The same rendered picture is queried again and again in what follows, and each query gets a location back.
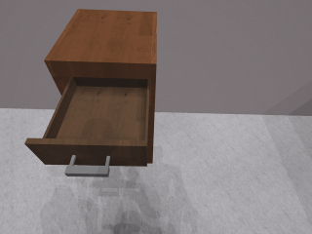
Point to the handle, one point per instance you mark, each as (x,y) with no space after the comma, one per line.
(87,171)

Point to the cabinet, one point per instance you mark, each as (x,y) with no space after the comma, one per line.
(108,44)

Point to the drawer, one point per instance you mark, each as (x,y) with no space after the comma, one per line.
(95,118)

